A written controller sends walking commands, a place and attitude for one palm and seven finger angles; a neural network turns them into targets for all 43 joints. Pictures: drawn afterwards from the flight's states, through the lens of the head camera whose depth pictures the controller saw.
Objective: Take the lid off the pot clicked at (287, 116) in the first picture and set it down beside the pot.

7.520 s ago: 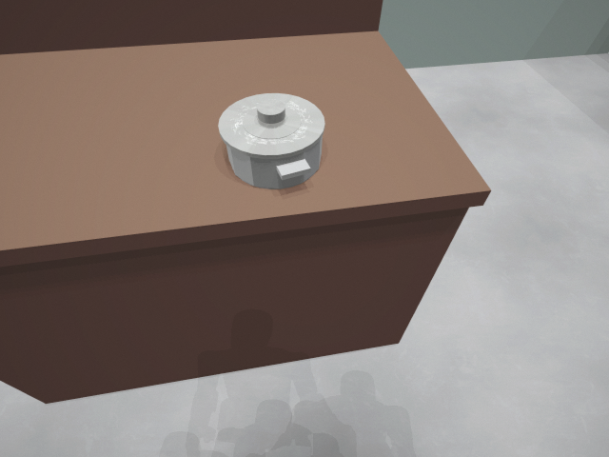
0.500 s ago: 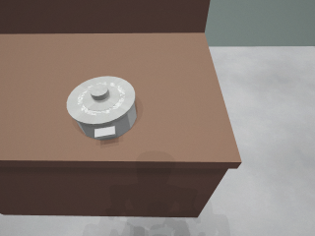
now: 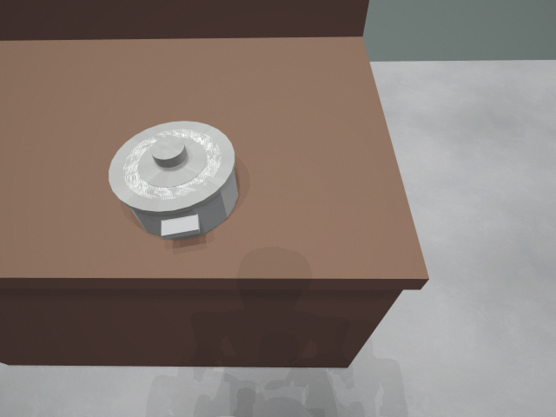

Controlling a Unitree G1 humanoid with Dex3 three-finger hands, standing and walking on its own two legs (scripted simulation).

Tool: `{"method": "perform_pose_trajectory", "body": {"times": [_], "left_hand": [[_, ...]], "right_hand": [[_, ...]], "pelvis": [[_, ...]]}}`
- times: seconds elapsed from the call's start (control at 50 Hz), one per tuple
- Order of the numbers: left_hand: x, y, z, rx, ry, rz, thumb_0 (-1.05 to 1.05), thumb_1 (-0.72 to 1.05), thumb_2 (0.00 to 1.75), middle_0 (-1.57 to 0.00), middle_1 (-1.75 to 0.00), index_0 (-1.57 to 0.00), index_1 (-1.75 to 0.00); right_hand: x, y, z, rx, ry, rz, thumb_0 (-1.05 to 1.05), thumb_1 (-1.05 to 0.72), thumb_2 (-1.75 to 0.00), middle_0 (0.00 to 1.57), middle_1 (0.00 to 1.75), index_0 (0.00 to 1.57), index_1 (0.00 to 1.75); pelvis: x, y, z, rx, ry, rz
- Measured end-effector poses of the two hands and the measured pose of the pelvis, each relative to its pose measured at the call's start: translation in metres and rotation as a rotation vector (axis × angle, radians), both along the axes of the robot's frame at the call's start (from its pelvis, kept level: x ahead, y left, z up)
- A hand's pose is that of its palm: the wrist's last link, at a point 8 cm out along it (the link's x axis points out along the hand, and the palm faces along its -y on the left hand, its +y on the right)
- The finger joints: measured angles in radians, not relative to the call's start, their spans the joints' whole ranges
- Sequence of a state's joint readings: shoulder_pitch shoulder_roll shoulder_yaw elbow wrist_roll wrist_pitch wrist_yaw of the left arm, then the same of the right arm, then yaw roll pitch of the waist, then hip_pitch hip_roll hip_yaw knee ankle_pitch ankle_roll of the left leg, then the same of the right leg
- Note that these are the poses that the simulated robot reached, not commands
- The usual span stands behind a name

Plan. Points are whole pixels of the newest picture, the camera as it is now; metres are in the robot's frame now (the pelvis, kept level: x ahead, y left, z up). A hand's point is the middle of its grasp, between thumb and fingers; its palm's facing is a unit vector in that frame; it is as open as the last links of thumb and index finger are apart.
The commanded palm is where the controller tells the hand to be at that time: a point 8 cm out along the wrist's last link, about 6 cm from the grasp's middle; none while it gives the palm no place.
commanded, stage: come to a stop and stand still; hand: left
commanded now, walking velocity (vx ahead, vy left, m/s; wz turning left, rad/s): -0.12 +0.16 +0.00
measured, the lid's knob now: (169, 151) +0.45 +0.19 +0.12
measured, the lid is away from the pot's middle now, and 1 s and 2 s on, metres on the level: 0.00 0.00 0.00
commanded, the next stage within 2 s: look again from close up in 1.38 s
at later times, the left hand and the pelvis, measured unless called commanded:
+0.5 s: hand out of the picture +0.00 +0.21 -0.16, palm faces -0.07 -0.97 -0.23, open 7.3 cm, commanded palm none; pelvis -0.02 +0.03 +0.01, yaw -3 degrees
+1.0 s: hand out of the picture +0.00 +0.19 -0.17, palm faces -0.03 -0.98 -0.20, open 7.3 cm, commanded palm none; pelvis +0.00 +0.03 +0.01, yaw -1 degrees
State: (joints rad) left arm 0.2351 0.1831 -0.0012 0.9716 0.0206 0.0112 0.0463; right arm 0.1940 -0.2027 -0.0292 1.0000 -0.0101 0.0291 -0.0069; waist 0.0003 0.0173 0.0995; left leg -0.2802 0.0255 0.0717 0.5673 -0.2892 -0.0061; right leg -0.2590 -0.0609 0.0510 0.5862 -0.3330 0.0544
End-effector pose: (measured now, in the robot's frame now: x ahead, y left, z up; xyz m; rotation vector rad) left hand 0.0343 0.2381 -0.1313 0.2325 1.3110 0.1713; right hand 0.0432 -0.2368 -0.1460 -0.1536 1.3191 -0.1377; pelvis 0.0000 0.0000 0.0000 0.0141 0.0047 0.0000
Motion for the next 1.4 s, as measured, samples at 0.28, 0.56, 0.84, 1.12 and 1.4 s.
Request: {"method": "perform_pose_trajectory", "body": {"times": [0.28, 0.56, 0.84, 1.12, 1.4], "left_hand": [[0.005, 0.055, 0.003, 0.048, -0.064, -0.028, 0.01, 0.91, 0.90, -0.20, -0.30, -0.20, -0.30], [-0.047, 0.010, 0.001, -0.059, 0.094, -0.046, 0.01, 0.91, 0.90, -0.20, -0.30, -0.20, -0.30], [-0.048, -0.005, 0.000, -0.077, 0.133, -0.003, 0.02, 0.92, 0.90, -0.20, -0.30, -0.20, -0.30], [-0.017, 0.012, -0.013, -0.065, 0.047, 0.010, 0.02, 0.92, 0.90, -0.20, -0.30, -0.20, -0.30], [0.017, 0.030, -0.010, -0.062, -0.045, 0.000, 0.01, 0.92, 0.90, -0.20, -0.30, -0.20, -0.30]], "right_hand": [[-0.020, 0.024, 0.006, -0.029, -0.067, 0.010, 0.00, -0.91, -0.90, 0.20, 0.30, 0.20, 0.30], [-0.072, 0.042, 0.005, 0.026, 0.059, -0.072, 0.00, -0.93, -0.90, 0.20, 0.30, 0.20, 0.30], [-0.096, 0.065, 0.003, 0.077, 0.187, -0.096, 0.00, -0.91, -0.90, 0.20, 0.30, 0.20, 0.30], [-0.045, 0.049, 0.002, 0.017, 0.074, -0.041, 0.01, -0.92, -0.90, 0.20, 0.30, 0.20, 0.30], [0.024, 0.052, 0.016, -0.025, -0.088, 0.025, 0.00, -0.91, -0.90, 0.20, 0.30, 0.20, 0.30]], "pelvis": [[-0.030, 0.033, -0.004, 0.003, -0.002, -0.017], [-0.020, 0.031, 0.008, -0.009, 0.002, -0.049], [-0.003, 0.027, 0.010, -0.006, -0.004, -0.040], [0.010, 0.032, 0.000, -0.030, 0.018, -0.006], [0.017, 0.042, 0.002, -0.022, 0.008, -0.010]]}}
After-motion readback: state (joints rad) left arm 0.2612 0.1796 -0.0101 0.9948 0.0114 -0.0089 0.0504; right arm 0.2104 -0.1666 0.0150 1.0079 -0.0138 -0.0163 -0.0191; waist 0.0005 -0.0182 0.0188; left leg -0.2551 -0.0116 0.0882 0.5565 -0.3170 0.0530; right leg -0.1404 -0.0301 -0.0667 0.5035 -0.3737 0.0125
